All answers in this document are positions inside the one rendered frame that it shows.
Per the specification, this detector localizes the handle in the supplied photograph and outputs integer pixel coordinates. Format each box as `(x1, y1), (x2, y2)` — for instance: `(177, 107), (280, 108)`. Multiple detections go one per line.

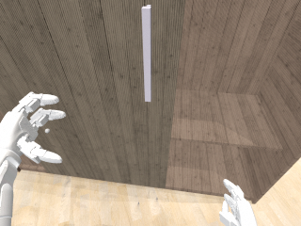
(141, 5), (151, 102)

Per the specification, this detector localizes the robot right hand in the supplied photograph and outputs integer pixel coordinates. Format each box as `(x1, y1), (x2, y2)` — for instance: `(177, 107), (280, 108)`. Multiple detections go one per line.
(219, 179), (258, 226)

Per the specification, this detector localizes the robot left forearm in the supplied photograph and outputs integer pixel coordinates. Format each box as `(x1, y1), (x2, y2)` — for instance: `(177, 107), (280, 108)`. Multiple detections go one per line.
(0, 148), (22, 226)

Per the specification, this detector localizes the robot left hand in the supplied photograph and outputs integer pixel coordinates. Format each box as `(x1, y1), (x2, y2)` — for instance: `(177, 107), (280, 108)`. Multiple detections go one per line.
(0, 91), (66, 164)

